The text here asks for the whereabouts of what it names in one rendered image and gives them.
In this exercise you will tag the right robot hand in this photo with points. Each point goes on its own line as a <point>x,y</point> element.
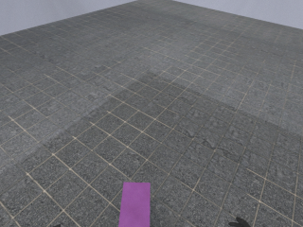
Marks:
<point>240,223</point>

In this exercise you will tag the carton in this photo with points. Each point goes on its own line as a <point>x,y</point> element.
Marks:
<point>135,208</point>

